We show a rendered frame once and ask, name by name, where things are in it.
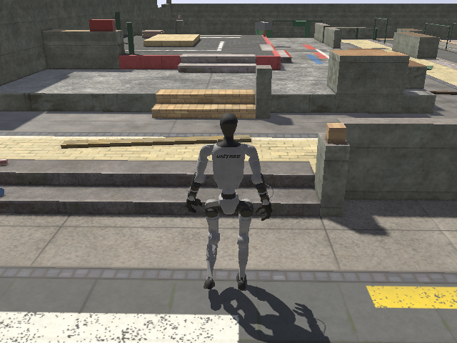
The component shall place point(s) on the right robot foot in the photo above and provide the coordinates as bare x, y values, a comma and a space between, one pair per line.
241, 283

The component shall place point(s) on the robot left hand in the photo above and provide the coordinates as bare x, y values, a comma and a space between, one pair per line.
195, 203

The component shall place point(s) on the robot right upper arm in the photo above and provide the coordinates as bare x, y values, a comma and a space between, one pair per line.
250, 151

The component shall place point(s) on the robot right hand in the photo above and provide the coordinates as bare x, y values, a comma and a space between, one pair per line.
266, 209

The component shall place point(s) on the left robot forearm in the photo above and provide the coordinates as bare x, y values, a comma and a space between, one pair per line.
194, 188

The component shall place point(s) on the robot torso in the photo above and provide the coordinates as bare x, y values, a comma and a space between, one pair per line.
228, 165

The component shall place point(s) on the right robot forearm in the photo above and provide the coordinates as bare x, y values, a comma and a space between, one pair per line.
262, 192

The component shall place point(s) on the robot left upper arm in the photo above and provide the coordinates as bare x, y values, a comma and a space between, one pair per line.
206, 150

